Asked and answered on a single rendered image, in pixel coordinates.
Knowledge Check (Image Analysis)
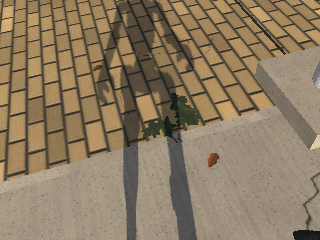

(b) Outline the robot right hand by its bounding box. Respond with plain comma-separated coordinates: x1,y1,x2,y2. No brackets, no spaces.
293,230,320,240

